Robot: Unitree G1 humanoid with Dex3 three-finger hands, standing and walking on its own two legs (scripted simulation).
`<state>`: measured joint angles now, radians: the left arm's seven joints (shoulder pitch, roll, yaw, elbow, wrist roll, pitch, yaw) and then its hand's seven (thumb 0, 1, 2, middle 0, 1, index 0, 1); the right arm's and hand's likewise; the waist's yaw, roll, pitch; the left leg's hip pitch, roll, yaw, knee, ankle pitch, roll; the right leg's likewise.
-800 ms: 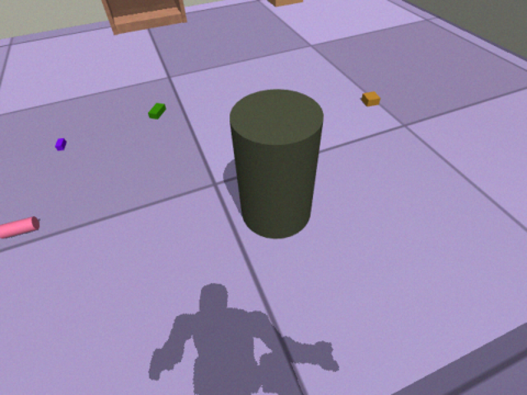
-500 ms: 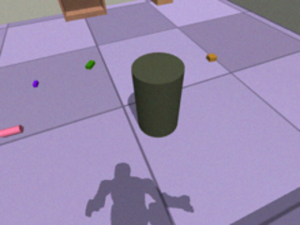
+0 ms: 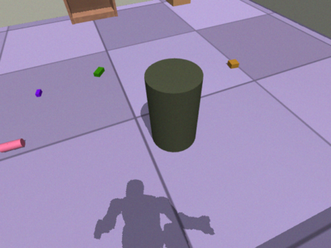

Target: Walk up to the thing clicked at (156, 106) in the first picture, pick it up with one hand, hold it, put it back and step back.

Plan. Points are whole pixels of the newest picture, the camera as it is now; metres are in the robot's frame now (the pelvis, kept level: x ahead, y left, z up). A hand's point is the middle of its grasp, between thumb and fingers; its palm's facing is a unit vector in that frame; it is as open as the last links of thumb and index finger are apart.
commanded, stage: stand
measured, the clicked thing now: (99, 71) +1.90 +0.71 -0.76
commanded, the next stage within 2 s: walk up in 0.32 s
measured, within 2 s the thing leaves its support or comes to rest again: neither
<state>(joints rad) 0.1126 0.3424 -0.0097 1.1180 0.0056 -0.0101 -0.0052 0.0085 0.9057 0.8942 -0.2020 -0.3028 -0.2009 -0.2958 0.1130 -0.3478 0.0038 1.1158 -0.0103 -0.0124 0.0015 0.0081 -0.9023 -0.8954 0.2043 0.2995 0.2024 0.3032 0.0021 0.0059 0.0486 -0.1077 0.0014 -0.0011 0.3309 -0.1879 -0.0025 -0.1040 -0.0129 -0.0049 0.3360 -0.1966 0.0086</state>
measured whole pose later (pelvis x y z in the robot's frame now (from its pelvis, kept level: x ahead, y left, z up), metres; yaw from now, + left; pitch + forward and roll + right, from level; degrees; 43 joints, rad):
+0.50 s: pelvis -0.02 +0.03 -0.02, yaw -9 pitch +0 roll +0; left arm 0.21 0.37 0.01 0.97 0.03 0.01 -0.01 0.01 0.90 0.89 -0.20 -0.30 -0.20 -0.30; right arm 0.05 -0.41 -0.08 0.94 0.00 0.01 0.02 0.01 -0.90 -0.90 0.21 0.30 0.20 0.30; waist 0.03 0.02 0.11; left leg -0.27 -0.04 0.00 0.61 -0.40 0.04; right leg -0.30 0.03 0.16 0.54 -0.24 0.03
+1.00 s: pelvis -0.02 +0.02 -0.03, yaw -27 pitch -3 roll -1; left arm 0.19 0.38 0.05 0.78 0.03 0.01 -0.02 0.01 0.91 0.89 -0.20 -0.30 -0.20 -0.30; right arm 0.29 -0.41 -0.10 0.80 -0.02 0.04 0.02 0.01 -0.90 -0.90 0.21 0.30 0.20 0.30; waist -0.08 0.07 0.15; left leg -0.25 0.12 0.21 0.78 -0.44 0.03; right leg -0.29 0.03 -0.05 0.64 -0.31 -0.04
